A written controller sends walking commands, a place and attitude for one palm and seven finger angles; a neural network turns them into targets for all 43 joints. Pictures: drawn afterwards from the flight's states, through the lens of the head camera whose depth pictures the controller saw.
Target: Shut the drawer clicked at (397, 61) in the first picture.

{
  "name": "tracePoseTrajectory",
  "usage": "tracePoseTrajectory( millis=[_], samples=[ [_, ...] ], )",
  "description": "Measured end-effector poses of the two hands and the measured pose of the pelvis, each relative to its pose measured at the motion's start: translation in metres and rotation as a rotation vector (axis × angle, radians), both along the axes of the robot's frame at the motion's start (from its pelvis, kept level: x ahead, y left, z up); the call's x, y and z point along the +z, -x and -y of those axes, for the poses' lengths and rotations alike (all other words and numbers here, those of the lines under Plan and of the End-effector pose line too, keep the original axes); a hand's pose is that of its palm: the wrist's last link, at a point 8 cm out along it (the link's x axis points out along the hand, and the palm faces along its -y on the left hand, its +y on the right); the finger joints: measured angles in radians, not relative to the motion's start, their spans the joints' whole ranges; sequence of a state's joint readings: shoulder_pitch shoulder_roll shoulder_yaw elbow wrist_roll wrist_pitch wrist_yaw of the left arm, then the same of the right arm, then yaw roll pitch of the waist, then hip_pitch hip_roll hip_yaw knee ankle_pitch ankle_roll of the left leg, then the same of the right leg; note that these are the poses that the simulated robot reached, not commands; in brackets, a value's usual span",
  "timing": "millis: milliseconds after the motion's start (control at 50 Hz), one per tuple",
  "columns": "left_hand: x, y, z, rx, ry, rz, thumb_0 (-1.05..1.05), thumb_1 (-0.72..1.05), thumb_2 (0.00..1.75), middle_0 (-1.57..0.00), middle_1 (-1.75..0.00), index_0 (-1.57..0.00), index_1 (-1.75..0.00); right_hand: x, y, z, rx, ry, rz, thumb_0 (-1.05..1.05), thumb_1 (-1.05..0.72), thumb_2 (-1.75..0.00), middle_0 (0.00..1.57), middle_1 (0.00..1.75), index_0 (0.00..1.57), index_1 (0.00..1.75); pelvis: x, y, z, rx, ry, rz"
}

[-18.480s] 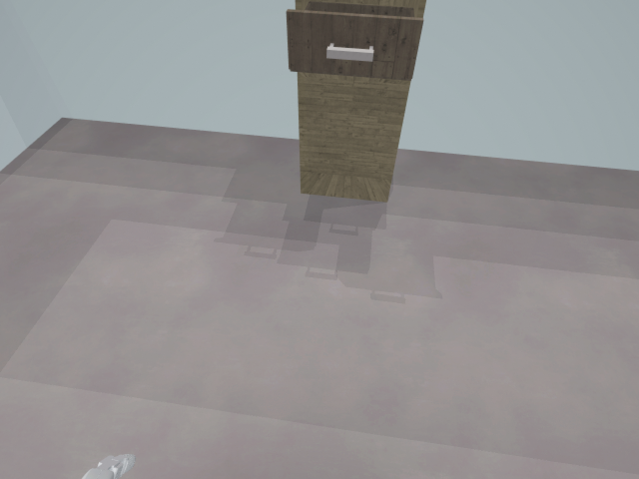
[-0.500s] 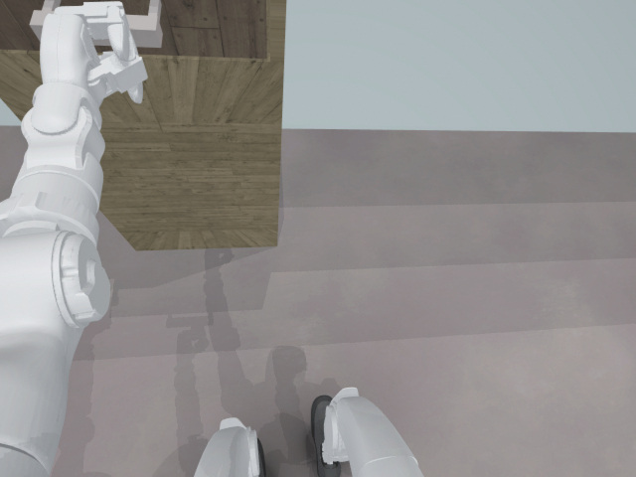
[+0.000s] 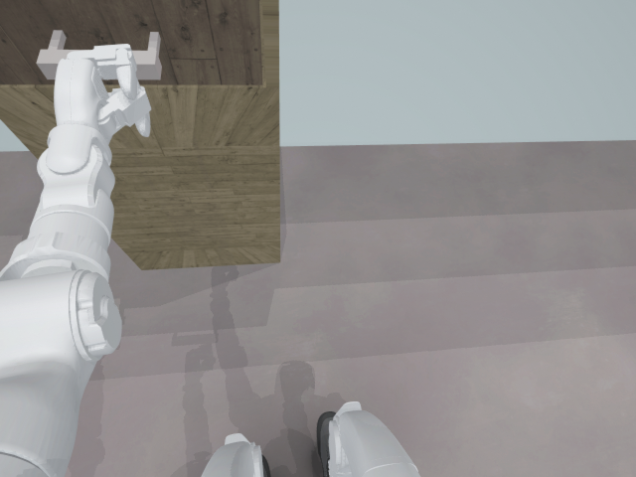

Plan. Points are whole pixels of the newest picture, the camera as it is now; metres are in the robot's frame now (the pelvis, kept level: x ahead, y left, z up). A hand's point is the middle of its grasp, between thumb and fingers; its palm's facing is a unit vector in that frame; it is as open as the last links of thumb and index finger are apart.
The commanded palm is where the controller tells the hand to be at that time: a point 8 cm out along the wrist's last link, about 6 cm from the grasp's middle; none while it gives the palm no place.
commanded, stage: pull the fist back off the drawer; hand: left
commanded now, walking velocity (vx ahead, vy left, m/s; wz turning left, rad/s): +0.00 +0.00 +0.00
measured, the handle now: (104, 52) +0.63 +0.19 +0.09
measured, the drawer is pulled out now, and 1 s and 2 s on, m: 0.00 0.00 0.00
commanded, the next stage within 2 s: draw the hand back to the body in 0.08 s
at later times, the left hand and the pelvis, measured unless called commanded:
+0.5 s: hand (89, 149) +0.46 +0.18 +0.12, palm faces -0.02 -1.00 -0.03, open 3.2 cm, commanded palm +0.42 +0.22 +0.13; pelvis +0.05 +0.00 +0.03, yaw -1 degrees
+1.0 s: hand out of the picture +0.31 +0.22 +0.17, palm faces +0.25 -0.93 -0.27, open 3.3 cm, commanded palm +0.26 +0.26 +0.19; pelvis +0.04 +0.01 +0.06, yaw +1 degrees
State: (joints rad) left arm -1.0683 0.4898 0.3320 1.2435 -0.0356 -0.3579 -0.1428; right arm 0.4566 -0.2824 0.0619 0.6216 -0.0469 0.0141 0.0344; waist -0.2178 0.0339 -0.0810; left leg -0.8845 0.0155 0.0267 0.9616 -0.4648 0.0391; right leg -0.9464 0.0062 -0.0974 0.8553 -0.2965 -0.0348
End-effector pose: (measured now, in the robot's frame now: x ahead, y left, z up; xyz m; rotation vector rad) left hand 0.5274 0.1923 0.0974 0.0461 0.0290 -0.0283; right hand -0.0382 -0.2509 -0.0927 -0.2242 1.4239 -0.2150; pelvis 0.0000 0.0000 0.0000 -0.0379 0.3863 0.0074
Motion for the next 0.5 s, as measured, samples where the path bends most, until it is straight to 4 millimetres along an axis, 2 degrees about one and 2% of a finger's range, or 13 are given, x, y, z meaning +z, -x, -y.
tracePoseTrajectory(
  millis=[140, 280, 380, 500],
  samples=[
    [-0.01, 0.0, 0.005, -0.002, 0.024, -0.028, -0.01, 0.89, 0.93, -1.4, -1.6, -1.4, -1.6, 0.002, -0.029, 0.004, -0.014, -0.001, 0.041, 0.0, -0.9, -0.89, 0.2, 0.3, 0.2, 0.3, 0.006, -0.016, 0.001, -0.016, -0.005, 0.015],
    [-0.004, 0.007, -0.008, 0.024, 0.01, 0.035, 0.0, 0.86, 0.9, -1.4, -1.6, -1.39, -1.6, 0.005, -0.06, 0.007, -0.032, -0.004, 0.092, 0.0, -0.9, -0.89, 0.2, 0.3, 0.2, 0.3, 0.012, -0.032, 0.002, -0.036, -0.01, 0.026],
    [0.013, 0.039, -0.027, 0.021, -0.009, 0.054, 0.01, 0.88, 0.9, -1.4, -1.6, -1.39, -1.6, 0.011, -0.093, 0.004, -0.037, -0.038, 0.18, 0.0, -0.9, -0.89, 0.2, 0.3, 0.2, 0.3, 0.025, -0.047, 0.002, -0.046, -0.014, 0.065],
    [0.022, 0.087, -0.04, 0.006, 0.013, 0.023, 0.02, 0.89, 0.9, -1.4, -1.6, -1.39, -1.6, 0.021, -0.152, 0.002, 0.031, -0.045, 0.328, 0.0, -0.9, -0.89, 0.2, 0.3, 0.2, 0.3, 0.034, -0.055, 0.001, -0.016, -0.005, 0.144]
  ],
)
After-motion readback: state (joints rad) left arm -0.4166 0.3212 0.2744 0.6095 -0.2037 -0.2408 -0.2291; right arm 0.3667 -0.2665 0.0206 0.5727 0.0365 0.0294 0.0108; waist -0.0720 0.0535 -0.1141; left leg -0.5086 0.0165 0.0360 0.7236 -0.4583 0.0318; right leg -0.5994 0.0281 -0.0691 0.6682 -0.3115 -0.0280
